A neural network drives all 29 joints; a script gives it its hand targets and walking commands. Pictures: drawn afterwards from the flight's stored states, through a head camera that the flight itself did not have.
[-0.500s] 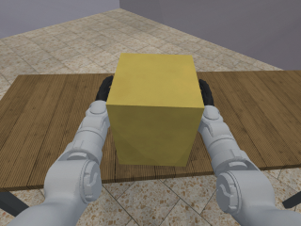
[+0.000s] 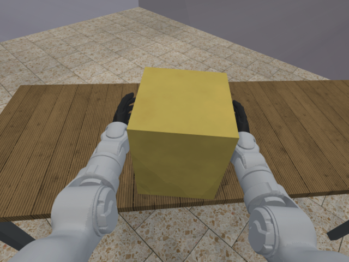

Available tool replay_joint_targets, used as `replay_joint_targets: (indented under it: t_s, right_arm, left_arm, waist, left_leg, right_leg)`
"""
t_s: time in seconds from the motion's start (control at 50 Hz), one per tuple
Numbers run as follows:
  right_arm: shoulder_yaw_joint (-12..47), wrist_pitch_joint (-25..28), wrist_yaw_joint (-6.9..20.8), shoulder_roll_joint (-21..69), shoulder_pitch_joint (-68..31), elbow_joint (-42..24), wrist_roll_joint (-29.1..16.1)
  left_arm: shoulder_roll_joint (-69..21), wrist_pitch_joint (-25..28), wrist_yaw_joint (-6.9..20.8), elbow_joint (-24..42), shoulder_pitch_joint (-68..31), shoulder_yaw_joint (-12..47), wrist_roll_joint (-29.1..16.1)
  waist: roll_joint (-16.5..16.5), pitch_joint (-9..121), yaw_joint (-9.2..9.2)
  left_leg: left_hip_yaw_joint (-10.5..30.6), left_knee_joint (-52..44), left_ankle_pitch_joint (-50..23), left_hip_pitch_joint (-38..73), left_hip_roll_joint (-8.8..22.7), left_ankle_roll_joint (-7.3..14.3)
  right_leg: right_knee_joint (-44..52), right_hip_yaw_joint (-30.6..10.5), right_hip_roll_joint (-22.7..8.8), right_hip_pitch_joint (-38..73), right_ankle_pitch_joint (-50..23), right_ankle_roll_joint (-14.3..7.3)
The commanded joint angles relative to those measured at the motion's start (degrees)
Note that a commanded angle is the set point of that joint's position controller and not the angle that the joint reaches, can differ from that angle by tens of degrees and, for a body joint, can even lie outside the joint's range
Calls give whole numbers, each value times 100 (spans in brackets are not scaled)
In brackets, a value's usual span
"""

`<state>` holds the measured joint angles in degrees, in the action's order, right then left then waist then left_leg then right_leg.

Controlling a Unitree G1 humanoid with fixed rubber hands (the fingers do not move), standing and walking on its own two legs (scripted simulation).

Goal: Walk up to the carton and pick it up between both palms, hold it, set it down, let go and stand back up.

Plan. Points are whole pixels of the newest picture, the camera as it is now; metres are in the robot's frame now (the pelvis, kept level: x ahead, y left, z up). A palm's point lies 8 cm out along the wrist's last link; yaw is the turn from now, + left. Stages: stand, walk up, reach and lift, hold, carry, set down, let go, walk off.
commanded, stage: set down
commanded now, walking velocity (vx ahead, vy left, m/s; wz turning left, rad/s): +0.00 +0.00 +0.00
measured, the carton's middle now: (180, 135) +0.40 -0.02 +0.08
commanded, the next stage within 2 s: none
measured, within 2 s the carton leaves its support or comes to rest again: rests again in 0.20 s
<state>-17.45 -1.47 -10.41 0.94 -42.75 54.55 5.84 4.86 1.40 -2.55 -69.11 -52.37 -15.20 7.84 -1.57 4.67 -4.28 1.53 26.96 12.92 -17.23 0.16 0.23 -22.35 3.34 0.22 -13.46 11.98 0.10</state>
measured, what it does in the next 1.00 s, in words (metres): stands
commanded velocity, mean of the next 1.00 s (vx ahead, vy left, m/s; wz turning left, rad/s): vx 0.00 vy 0.00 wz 0.00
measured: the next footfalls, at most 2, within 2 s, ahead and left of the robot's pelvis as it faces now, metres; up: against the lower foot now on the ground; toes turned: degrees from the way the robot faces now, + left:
none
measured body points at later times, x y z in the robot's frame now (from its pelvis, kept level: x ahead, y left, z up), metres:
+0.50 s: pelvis +0.00 +0.00 +0.00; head +0.02 +0.02 +0.45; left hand +0.44 +0.12 +0.09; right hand +0.40 -0.18 +0.09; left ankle +0.01 +0.11 -0.74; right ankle -0.01 -0.12 -0.74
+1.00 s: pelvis -0.01 +0.00 +0.00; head +0.04 +0.02 +0.44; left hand +0.44 +0.16 +0.06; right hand +0.39 -0.17 +0.05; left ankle +0.01 +0.11 -0.74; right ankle -0.01 -0.12 -0.74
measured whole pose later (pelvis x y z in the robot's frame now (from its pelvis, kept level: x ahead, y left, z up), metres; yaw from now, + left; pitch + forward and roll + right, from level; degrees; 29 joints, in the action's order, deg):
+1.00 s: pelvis -0.01 +0.00 +0.00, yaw -1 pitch +13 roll -2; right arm -16.1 5.4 -11.0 1.9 -40.8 56.1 -2.2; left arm 10.9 3.4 -3.4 -63.1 -48.3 -8.5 -5.5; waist -1.6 7.4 -4.3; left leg 1.5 27.0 10.5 -28.9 0.7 0.0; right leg -22.3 3.3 0.7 -25.2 9.5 0.0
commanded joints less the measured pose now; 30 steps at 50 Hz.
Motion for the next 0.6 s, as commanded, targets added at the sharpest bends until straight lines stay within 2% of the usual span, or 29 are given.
replay_joint_targets:
  t_s: [0.0,0.02,0.04,0.06,0.08,0.12,0.16,0.18,0.2,0.22,0.24,0.26,0.28,0.3,0.32,0.34,0.36,0.38,0.4,0.42,0.44,0.46,0.48,0.5,0.52,0.54,0.56,0.58]
  right_arm:
    - [1118,666,1184,4285,-4591,-1510,637]
    - [1045,701,1196,4216,-4565,-1545,736]
    - [1109,756,1191,4257,-4545,-1585,689]
    - [1183,762,1182,4300,-4669,-1615,651]
    - [1173,803,1210,4376,-4629,-1615,703]
    - [1111,788,1192,4235,-4347,-1365,734]
    - [1107,781,1184,4198,-4316,-1491,717]
    - [1147,831,1201,4387,-4379,-1452,726]
    - [1108,869,1201,4320,-4403,-1431,761]
    - [1207,935,1208,4278,-4518,-1581,671]
    - [1035,939,1215,3946,-4315,-1353,742]
    - [943,930,1213,3869,-4285,-1307,819]
    - [763,917,1208,4009,-4042,-999,1017]
    - [874,991,1223,3932,-4254,-1415,922]
    - [731,1004,1228,3985,-4157,-1216,1079]
    - [727,1048,1245,3954,-4081,-1208,1118]
    - [722,1020,1257,4216,-3978,-1076,1157]
    - [770,1052,1250,3983,-3894,-1211,1124]
    - [630,1056,1268,4027,-3961,-1200,1209]
    - [790,1124,1230,3743,-3930,-1283,1092]
    - [719,1182,1218,3809,-3960,-1369,1154]
    - [662,1148,1199,3807,-3790,-1061,1233]
    - [778,1212,1196,3610,-3837,-1324,1083]
    - [758,1183,1216,3706,-3860,-1205,1135]
    - [734,1258,1209,3374,-3886,-1288,1092]
    - [603,1268,1189,3350,-3788,-1065,1212]
    - [514,1282,1162,3070,-3748,-993,1110]
    - [248,1310,1055,2194,-3431,-733,1035]
  left_arm:
    - [-3622,771,1253,1046,-4064,701,159]
    - [-3543,802,1280,910,-4004,664,163]
    - [-3569,818,1262,950,-3967,715,210]
    - [-3649,831,1260,1081,-4089,782,187]
    - [-3636,862,1245,925,-4074,746,196]
    - [-3608,881,1264,949,-3836,737,173]
    - [-3506,905,1275,963,-3982,726,149]
    - [-3575,940,1262,900,-4008,655,185]
    - [-3570,1011,1228,1127,-4201,797,147]
    - [-3571,1029,1217,1041,-4001,778,153]
    - [-3225,1059,1136,1086,-4122,743,188]
    - [-3244,1086,1152,905,-4093,648,188]
    - [-3356,1051,1185,840,-3975,599,328]
    - [-3323,1096,1179,933,-4047,637,211]
    - [-3328,1121,1180,792,-4031,511,363]
    - [-3303,1119,1172,822,-3863,521,411]
    - [-3439,1114,1200,663,-3713,412,527]
    - [-3094,1137,1161,734,-3721,359,523]
    - [-3145,1150,1158,792,-3786,306,540]
    - [-2931,1171,1110,757,-3691,342,495]
    - [-3039,1189,1117,833,-3639,380,511]
    - [-2975,1174,1142,804,-3621,380,576]
    - [-2808,1202,1096,855,-3539,337,484]
    - [-2841,1244,1097,757,-3680,303,491]
    - [-2610,1301,1050,874,-3718,349,413]
    - [-2573,1285,1033,837,-3759,397,466]
    - [-2367,1291,937,872,-3714,225,496]
    - [-1632,1277,834,889,-3593,239,357]
  waist:
    - [142,3831,-93]
    - [134,3778,-115]
    - [222,3828,-56]
    - [169,3920,-67]
    - [223,3950,31]
    - [113,3677,-111]
    - [162,3663,-73]
    - [65,3850,-33]
    - [193,3938,-84]
    - [244,4050,-21]
    - [303,4024,-22]
    - [194,3994,-46]
    - [219,3527,-204]
    - [200,3889,-81]
    - [187,3652,-114]
    - [244,3760,-101]
    - [177,3268,-19]
    - [173,3469,51]
    - [195,3602,23]
    - [191,3791,52]
    - [161,3817,35]
    - [164,3611,-42]
    - [138,3733,53]
    - [125,3663,74]
    - [119,3857,48]
    - [197,3773,-30]
    - [266,3771,51]
    - [398,3771,-74]
  left_leg:
    - [-417,-677,-1658,309,-119,-106]
    - [-429,-655,-1725,259,-99,-142]
    - [-446,-619,-1847,249,-121,-147]
    - [-419,-669,-1793,183,-99,-160]
    - [-435,-638,-1799,165,-134,-156]
    - [-398,-623,-1853,396,-90,-173]
    - [-446,-651,-1662,219,-115,-144]
    - [-425,-649,-1717,256,-119,-129]
    - [-432,-656,-1712,129,-107,-168]
    - [-434,-594,-1804,194,-110,-152]
    - [-410,-585,-1933,257,-89,-209]
    - [-402,-555,-1857,250,-96,-200]
    - [-382,-606,-1804,443,-67,-182]
    - [-419,-524,-2000,618,-82,-217]
    - [-465,-530,-1962,541,-80,-176]
    - [-461,-527,-2066,630,-80,-235]
    - [-467,-594,-1833,535,-90,-177]
    - [-491,-570,-1939,392,-105,-169]
    - [-505,-626,-1802,373,-119,-148]
    - [-504,-564,-2101,403,-138,-186]
    - [-497,-575,-2074,348,-133,-173]
    - [-511,-580,-2062,271,-176,-173]
    - [-481,-544,-2225,351,-132,-183]
    - [-506,-624,-1954,226,-128,-169]
    - [-535,-583,-2104,313,-104,-170]
    - [-523,-594,-2181,367,-107,-191]
    - [-490,-521,-2415,575,-69,-279]
    - [-496,-435,-2443,788,-40,-303]
  right_leg:
    - [-127,-335,-101,2091,-3501,364]
    - [-127,-311,-86,2147,-3561,365]
    - [-177,-320,-103,2117,-3669,360]
    - [-187,-279,-72,2218,-3601,347]
    - [-204,-297,-81,2175,-3571,345]
    - [-152,-218,-50,2057,-3516,314]
    - [-144,-268,-90,2132,-3407,321]
    - [-160,-257,-92,2179,-3517,348]
    - [-198,-260,-78,2134,-3552,360]
    - [-223,-267,-58,2078,-3630,346]
    - [-200,-233,-42,1944,-3449,305]
    - [-176,-243,-52,1887,-3358,291]
    - [-90,-172,-65,1722,-3075,307]
    - [-123,-211,-36,1721,-3342,315]
    - [-104,-176,-53,1643,-3241,333]
    - [-105,-163,-52,1676,-3336,304]
    - [-44,-220,-89,1748,-3126,299]
    - [-165,-238,-85,1909,-3433,355]
    - [-145,-188,-94,1951,-3372,356]
    - [-228,-234,-68,2064,-3742,355]
    - [-223,-237,-91,2066,-3950,377]
    - [-224,-231,-114,2144,-3940,384]
    - [-277,-252,-66,2178,-4159,346]
    - [-227,-229,-98,2124,-3712,365]
    - [-289,-235,-70,2114,-3935,349]
    - [-256,-197,-93,2034,-3822,331]
    - [-213,-145,-40,1814,-3690,287]
    - [-164,-131,-12,1544,-3485,259]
